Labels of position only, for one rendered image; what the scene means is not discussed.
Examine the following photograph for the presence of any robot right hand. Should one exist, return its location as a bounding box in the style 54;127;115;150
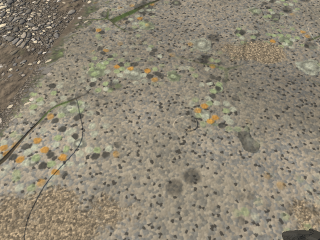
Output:
282;228;320;240

